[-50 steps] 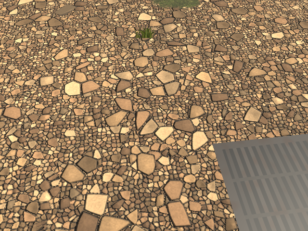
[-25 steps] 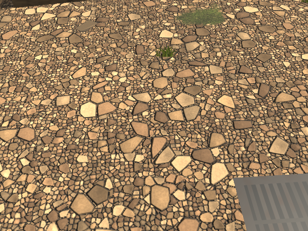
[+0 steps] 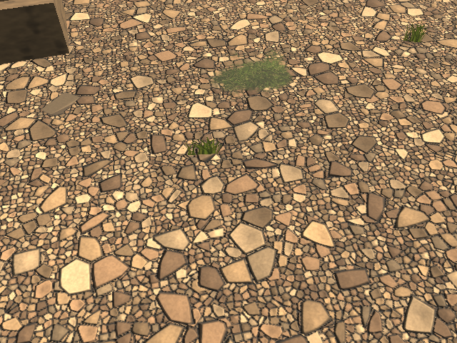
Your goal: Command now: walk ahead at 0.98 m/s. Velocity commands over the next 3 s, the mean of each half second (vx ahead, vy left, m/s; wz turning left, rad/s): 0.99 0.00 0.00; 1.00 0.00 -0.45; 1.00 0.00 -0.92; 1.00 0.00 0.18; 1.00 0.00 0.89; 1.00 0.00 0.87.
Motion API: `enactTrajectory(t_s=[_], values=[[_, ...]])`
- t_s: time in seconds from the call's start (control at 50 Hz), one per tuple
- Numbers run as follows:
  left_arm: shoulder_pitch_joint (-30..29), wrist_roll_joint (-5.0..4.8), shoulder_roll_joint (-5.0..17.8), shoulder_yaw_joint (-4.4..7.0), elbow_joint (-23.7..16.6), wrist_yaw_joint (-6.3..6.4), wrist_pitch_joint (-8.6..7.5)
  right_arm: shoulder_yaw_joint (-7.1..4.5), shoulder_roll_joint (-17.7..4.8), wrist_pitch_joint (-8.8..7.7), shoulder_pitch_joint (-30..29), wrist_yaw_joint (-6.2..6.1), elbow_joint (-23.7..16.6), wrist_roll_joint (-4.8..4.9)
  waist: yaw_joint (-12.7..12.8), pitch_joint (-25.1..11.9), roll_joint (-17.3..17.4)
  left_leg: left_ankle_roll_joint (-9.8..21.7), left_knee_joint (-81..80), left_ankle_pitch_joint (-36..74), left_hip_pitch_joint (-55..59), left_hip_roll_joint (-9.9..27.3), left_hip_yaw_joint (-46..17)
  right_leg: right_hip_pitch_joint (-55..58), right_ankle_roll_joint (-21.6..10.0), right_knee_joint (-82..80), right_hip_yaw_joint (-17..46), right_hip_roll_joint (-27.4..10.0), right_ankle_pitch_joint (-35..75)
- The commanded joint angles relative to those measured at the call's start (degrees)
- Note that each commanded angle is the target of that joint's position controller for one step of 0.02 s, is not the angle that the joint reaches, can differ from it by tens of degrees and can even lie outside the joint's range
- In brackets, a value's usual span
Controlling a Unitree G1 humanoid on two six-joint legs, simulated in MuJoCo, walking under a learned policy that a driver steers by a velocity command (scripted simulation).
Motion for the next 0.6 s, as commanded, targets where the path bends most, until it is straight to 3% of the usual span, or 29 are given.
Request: enactTrajectory(t_s=[0.02,0.1,0.14,0.16,0.18,0.2,0.22,0.24,0.26,0.28,0.3,0.32,0.34,0.36,0.38,0.4,0.44,0.48,0.54,0.6], values=[[-5.28,-0.29,1.47,-0.16,-3.78,-0.86,-1.13,-0.67,-7.62,-1.89,-3.78,-1.27,-5.14,0.91,1.8,9.8,1.26,7.95,-14.68,9.69,-15.74,12.77,-6.81,11.34,0.76,-14.92,-3.08,1.64,13.52],[-13.83,-1.47,2.01,-0.09,-7.33,-3.05,-1.95,-0.81,-9.54,0.0,1.42,-2.05,-3.81,1.04,-0.61,12.81,2.15,6.99,-13.9,17.0,1.64,16.72,-5.37,8.88,0.01,-29.25,-4.09,4.74,10.91],[-12.15,-1.6,4.14,0.88,-8.28,-3.71,-2.15,-1.17,-11.17,1.2,1.09,-2.12,-3.96,-0.03,1.82,9.7,5.33,5.96,-7.05,39.79,9.92,18.67,-4.8,11.78,-1.74,-30.51,-6.17,8.23,3.6],[-7.87,-1.92,6.12,1.79,-7.88,-3.46,-1.86,-1.44,-12.21,1.85,0.75,-2.12,-3.89,-1.08,4.74,5.65,8.15,5.38,-0.58,54.75,13.54,19.22,-4.6,16.14,-2.91,-28.71,-7.23,10.37,-1.05],[0.92,-2.52,8.82,3.06,-6.27,-3.0,-1.44,-1.66,-13.04,2.69,-0.31,-2.07,-3.92,-2.32,9.79,-0.19,11.32,5.02,10.1,67.27,14.71,19.14,-4.02,25.0,-4.6,-26.94,-7.97,12.28,-5.13],[15.51,-2.58,11.52,4.34,-2.41,-2.21,-0.71,-1.39,-12.65,3.23,-4.09,-2.1,-5.18,-2.74,17.36,-7.38,11.91,3.34,27.68,66.59,4.66,17.36,-2.17,43.96,-6.47,-25.53,-5.98,10.55,-5.78],[25.99,0.06,17.59,5.85,0.09,-1.64,-0.44,0.63,-4.29,2.12,2.7,-1.18,-7.32,-2.63,14.29,-20.36,-2.54,1.17,54.15,40.96,-21.75,9.97,-3.1,73.61,-14.4,-23.89,18.86,-5.04,-22.55],[29.36,-0.16,15.32,5.69,2.01,-2.35,-0.88,2.42,0.28,-0.49,6.17,-0.23,-5.88,0.46,12.54,-30.34,-15.33,0.79,67.67,-7.56,-35.06,1.16,-12.58,84.22,-18.95,-38.56,47.67,-12.61,-47.41],[27.28,-0.1,9.79,4.41,3.34,-1.85,-0.93,0.29,-7.65,-1.85,-3.02,-0.43,-8.58,3.33,13.76,-19.72,-13.1,3.62,69.88,-6.74,-42.44,5.08,-13.83,79.05,-14.0,-44.17,45.46,-9.95,-46.77],[22.43,0.4,7.32,3.64,2.93,-1.79,-1.01,0.24,-8.73,-2.48,-10.97,-0.68,-11.57,4.18,12.54,-10.36,-7.02,4.37,69.0,-4.61,-44.54,7.68,-12.04,69.16,-12.03,-44.05,35.08,-8.43,-36.91],[18.13,1.13,5.65,3.05,2.91,-2.33,-1.36,0.54,-7.32,-2.76,-15.23,-0.84,-13.06,3.0,9.88,-4.7,1.89,4.49,65.21,-1.87,-42.7,9.66,-11.0,57.64,-11.28,-45.36,28.27,-6.29,-27.49],[14.76,1.84,3.93,2.51,2.77,-2.69,-1.81,0.22,-6.38,-2.12,-14.71,-0.83,-13.25,2.04,6.17,-2.24,3.24,4.31,61.59,1.05,-38.99,12.06,-11.21,49.16,-10.72,-46.33,22.86,-3.97,-23.68],[12.48,2.02,2.26,1.99,3.0,-2.91,-1.8,0.29,-5.1,-1.01,-12.31,-0.5,-12.83,1.7,3.24,-0.74,1.77,3.8,60.19,2.02,-36.32,13.55,-11.32,43.44,-10.82,-47.53,20.0,-2.53,-23.15],[11.36,1.14,1.8,1.85,3.35,-3.0,-1.71,0.36,-4.01,0.0,-10.97,-0.49,-12.42,1.56,1.64,1.09,1.0,3.08,58.26,1.78,-35.7,14.52,-10.8,39.69,-11.0,-49.19,17.24,-1.74,-22.53],[11.31,0.25,2.3,1.86,3.99,-2.98,-1.73,0.55,-3.27,0.88,-11.11,-0.66,-12.6,1.43,0.65,3.32,0.3,2.18,56.27,1.64,-36.41,15.52,-10.15,36.32,-10.86,-50.92,14.76,-1.4,-21.95],[11.78,-0.01,3.32,2.0,4.48,-2.81,-1.89,0.69,-3.3,1.42,-12.84,-0.95,-13.26,1.15,0.48,5.52,0.3,1.19,54.29,3.86,-38.29,16.13,-9.34,34.02,-10.87,-52.39,12.66,-1.02,-20.12],[13.88,0.16,5.06,2.28,5.27,-2.05,-2.14,0.67,-4.57,1.49,-18.73,-1.44,-15.46,0.06,1.82,8.76,0.88,-0.7,46.76,11.78,-42.8,16.58,-7.96,32.99,-10.72,-54.09,8.55,0.04,-13.88],[16.64,0.13,5.33,2.17,5.85,-1.23,-2.26,0.61,-5.02,0.84,-24.64,-1.15,-17.21,-0.27,3.88,9.68,1.35,-1.54,36.0,21.96,-41.15,15.34,-5.51,32.63,-9.21,-54.56,3.6,2.32,-7.82],[22.17,-0.87,6.81,2.13,7.21,-0.31,-2.43,0.97,-4.25,-0.24,-32.26,0.12,-19.43,0.6,6.92,10.53,2.01,-1.34,21.71,33.25,-33.84,12.23,-2.5,35.03,-7.86,-57.77,0.39,2.14,-6.64],[25.77,-1.15,7.68,2.3,8.7,0.17,-1.09,0.63,-5.22,-0.77,-37.81,1.42,-22.09,1.27,8.09,12.49,1.42,-0.68,12.76,30.7,-35.82,10.37,-3.02,47.26,-7.05,-56.36,0.27,-1.0,-1.7]])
